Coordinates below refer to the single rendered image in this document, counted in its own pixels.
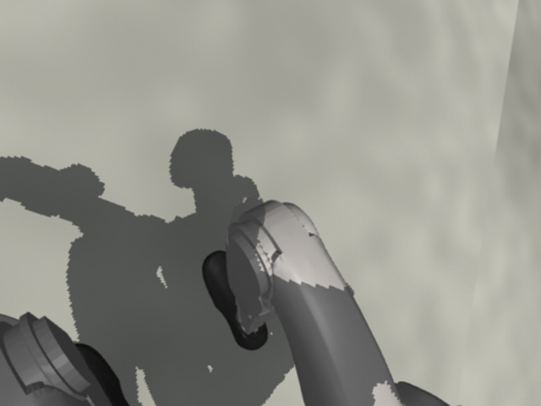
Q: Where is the right robot foot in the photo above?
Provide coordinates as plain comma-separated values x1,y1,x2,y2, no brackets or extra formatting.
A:
202,250,268,350

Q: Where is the left robot foot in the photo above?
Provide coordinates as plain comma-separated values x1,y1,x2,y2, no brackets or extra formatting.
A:
75,343,129,406

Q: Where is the right robot hand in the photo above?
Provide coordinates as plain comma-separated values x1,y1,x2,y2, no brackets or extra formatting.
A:
395,381,450,406

